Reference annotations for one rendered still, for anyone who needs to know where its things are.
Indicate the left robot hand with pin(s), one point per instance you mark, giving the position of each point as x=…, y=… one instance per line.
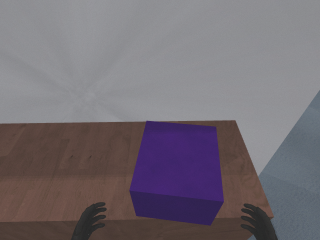
x=85, y=227

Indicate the right robot hand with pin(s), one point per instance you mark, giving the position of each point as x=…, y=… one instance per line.
x=264, y=229

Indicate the carton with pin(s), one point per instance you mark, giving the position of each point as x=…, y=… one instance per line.
x=177, y=176

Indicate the pedestal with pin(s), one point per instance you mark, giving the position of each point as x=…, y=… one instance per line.
x=51, y=172

